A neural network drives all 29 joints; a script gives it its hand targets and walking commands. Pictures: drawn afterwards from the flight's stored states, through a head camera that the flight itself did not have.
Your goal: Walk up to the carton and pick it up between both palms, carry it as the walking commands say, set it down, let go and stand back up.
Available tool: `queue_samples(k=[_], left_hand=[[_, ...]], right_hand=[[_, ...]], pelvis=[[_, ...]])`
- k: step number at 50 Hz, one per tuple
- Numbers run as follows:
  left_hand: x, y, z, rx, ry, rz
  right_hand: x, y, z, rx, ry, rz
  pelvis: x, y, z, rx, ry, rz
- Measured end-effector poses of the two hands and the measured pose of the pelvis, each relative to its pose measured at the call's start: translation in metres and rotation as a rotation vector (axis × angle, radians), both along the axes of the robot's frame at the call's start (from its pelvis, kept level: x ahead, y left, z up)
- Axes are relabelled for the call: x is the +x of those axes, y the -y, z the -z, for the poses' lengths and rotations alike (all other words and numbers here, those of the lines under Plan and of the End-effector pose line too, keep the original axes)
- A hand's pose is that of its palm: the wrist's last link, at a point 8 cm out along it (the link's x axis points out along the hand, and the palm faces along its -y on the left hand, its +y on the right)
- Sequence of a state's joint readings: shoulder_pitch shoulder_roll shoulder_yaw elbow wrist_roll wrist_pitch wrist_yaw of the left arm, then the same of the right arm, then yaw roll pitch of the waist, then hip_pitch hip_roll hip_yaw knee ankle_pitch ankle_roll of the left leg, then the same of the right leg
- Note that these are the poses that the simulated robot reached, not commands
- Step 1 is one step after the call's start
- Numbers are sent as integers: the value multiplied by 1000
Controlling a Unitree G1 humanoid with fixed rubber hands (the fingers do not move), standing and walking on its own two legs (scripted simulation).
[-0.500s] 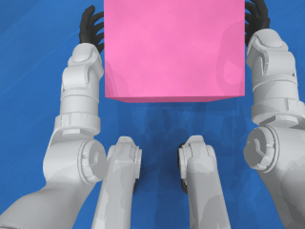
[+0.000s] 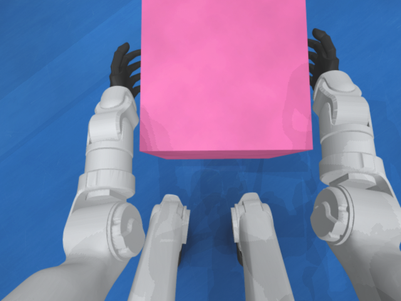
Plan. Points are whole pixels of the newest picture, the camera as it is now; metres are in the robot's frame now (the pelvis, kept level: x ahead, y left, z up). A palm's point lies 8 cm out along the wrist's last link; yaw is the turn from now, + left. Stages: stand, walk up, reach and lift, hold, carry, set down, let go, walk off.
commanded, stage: reach and lift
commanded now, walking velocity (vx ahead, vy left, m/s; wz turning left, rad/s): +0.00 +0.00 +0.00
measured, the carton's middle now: (219, 89) +0.52 -0.03 -0.15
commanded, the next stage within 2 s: none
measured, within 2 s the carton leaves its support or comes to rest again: neither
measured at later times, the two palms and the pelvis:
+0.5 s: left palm (101, 84) +0.48 +0.15 +0.00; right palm (342, 69) +0.49 -0.21 +0.00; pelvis +0.02 +0.00 +0.06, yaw -1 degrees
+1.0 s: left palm (71, 79) +0.46 +0.15 +0.07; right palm (373, 59) +0.46 -0.20 +0.07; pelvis +0.04 +0.00 +0.12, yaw -1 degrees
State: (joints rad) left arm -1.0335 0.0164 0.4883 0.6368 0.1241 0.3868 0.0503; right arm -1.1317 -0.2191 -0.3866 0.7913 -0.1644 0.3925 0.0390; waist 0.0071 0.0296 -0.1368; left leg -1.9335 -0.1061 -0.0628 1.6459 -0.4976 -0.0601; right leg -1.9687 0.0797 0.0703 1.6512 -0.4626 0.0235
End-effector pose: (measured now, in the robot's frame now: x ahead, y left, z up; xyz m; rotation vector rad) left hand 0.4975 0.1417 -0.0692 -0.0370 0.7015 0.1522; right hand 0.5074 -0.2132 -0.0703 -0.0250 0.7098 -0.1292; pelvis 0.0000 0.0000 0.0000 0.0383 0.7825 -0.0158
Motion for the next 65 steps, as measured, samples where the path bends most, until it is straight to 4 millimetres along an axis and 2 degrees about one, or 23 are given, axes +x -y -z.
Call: queue_samples(k=[30, 65], left_hand=[[-23, -8, -85, -3, 0, 1], [-55, -14, -185, 9, -10, 5]], right_hand=[[-26, -8, -85, 6, -1, 14], [-57, -13, -183, 16, -12, 20]], pelvis=[[22, -5, -71, -13, 73, 6], [54, 0, -163, -19, 232, 16]])
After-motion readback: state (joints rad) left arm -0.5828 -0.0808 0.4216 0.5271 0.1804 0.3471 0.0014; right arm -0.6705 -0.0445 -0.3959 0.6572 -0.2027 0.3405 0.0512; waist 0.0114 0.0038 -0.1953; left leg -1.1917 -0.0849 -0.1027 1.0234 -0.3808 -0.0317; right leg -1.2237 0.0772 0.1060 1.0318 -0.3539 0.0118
